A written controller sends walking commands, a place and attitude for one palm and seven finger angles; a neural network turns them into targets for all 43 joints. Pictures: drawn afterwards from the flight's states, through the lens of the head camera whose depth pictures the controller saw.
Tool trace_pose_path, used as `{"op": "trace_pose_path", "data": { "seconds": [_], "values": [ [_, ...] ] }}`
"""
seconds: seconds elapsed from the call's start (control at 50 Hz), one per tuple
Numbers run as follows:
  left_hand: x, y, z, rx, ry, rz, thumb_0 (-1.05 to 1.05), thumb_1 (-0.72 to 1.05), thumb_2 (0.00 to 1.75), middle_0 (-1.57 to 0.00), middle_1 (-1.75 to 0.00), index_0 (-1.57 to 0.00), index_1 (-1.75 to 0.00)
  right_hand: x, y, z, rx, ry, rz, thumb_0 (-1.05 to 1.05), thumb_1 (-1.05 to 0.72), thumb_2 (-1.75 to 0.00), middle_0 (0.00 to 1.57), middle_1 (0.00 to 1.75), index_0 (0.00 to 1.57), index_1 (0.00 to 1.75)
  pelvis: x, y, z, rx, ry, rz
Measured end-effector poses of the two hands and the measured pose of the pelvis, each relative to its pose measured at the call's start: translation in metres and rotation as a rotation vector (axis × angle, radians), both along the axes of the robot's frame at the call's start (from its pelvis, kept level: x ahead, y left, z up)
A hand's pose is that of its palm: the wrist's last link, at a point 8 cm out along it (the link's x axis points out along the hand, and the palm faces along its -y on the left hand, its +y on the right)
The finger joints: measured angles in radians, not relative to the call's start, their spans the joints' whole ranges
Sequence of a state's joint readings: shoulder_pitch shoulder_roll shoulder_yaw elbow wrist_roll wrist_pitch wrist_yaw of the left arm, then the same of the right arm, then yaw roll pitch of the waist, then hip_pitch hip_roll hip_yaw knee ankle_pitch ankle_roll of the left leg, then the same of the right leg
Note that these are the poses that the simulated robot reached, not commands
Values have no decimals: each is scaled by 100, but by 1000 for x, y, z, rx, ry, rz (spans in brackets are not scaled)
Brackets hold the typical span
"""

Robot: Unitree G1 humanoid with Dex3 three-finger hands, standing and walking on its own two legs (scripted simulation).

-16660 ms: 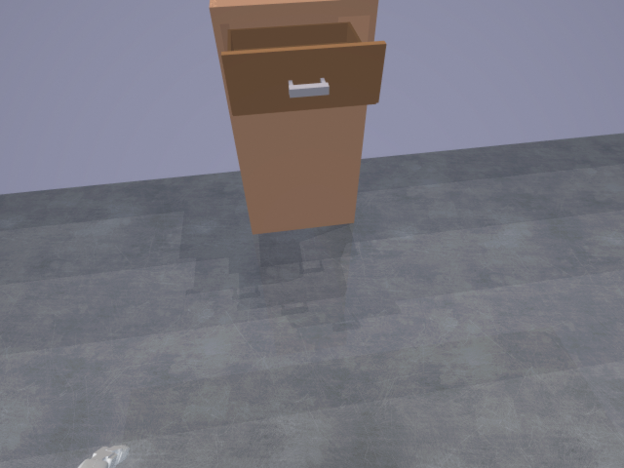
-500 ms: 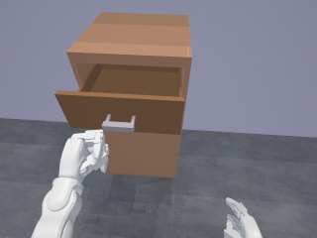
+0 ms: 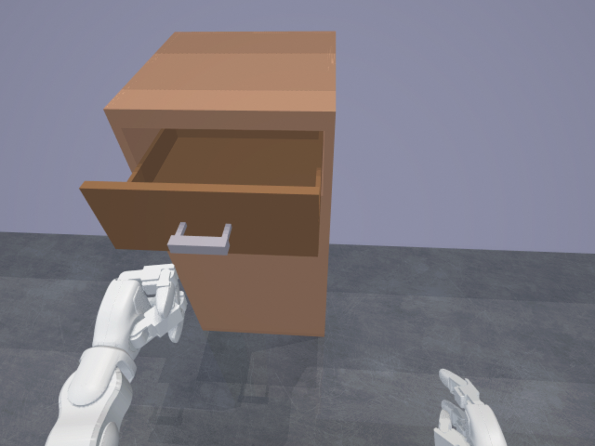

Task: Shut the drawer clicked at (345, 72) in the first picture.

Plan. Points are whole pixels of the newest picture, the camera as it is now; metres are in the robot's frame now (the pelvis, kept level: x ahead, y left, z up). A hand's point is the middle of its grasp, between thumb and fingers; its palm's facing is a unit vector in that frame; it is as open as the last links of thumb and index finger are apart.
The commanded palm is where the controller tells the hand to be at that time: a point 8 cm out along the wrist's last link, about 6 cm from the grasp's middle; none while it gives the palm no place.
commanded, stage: bring the fist close to the handle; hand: left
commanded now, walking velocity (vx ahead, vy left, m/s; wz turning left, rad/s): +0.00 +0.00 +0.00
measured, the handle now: (202, 236) +0.45 +0.20 +0.01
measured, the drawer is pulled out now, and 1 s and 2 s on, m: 0.19 0.19 0.18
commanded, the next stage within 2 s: push the drawer shut in 1.28 s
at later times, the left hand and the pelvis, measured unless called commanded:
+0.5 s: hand (183, 303) +0.29 +0.18 +0.05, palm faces +0.02 -1.00 -0.03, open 3.3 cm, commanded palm +0.27 +0.23 +0.05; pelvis +0.00 +0.01 -0.01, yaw +0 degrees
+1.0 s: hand (201, 295) +0.34 +0.18 +0.00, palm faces -0.02 -1.00 -0.01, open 3.2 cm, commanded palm +0.31 +0.23 +0.01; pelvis -0.02 +0.03 -0.04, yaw -2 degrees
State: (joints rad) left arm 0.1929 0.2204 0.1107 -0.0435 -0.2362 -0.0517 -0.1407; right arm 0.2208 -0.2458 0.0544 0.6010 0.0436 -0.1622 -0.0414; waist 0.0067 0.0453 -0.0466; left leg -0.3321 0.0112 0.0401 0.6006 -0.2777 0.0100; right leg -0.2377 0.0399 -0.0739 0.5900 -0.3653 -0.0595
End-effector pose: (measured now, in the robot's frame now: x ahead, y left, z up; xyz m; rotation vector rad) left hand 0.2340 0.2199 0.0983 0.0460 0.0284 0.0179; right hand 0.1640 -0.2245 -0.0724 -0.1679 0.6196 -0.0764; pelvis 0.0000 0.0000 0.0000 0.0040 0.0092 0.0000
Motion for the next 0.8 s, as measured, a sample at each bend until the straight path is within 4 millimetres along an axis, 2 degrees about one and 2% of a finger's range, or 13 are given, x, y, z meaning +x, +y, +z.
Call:
{"op": "trace_pose_path", "data": {
  "seconds": [0.14,0.28,0.38,0.46,0.56,0.72,0.8],
  "values": [
    [7,14,-10,-1,-36,54,1,90,90,-140,-160,-140,-160,1,-14,-3,-30,22,-3,1,-90,-90,20,30,20,30,4,-5,-3,3,24,2],
    [16,8,-24,-12,-31,-13,1,90,90,-140,-160,-140,-160,-4,-19,-13,-40,60,-22,1,-90,-90,20,30,20,30,5,-1,-6,3,55,2],
    [24,10,-40,-27,-3,-8,1,90,90,-140,-160,-140,-160,-13,-16,-18,-45,96,-40,1,-90,-90,20,30,20,30,4,3,-9,3,76,-3],
    [31,15,-43,-22,-35,10,1,90,90,-140,-160,-140,-160,-20,-11,-23,-44,120,-46,1,-90,-90,20,30,20,30,2,8,-12,-1,91,-6],
    [41,11,-48,-23,-58,-21,1,90,90,-140,-160,-140,-160,-28,-3,-33,-35,154,-46,1,-90,-90,20,30,20,30,-1,15,-17,-7,112,-6],
    [62,9,-79,-38,3,-24,1,90,90,-140,-160,-140,-160,-45,6,-47,-42,225,-58,1,-90,-90,20,30,21,30,-9,23,-27,-12,154,-10],
    [73,13,-79,-31,-46,-6,1,90,90,-140,-160,-140,-160,-55,7,-54,-51,258,-68,1,-90,-90,20,30,21,30,-12,26,-33,-16,176,-15]
  ]
}}
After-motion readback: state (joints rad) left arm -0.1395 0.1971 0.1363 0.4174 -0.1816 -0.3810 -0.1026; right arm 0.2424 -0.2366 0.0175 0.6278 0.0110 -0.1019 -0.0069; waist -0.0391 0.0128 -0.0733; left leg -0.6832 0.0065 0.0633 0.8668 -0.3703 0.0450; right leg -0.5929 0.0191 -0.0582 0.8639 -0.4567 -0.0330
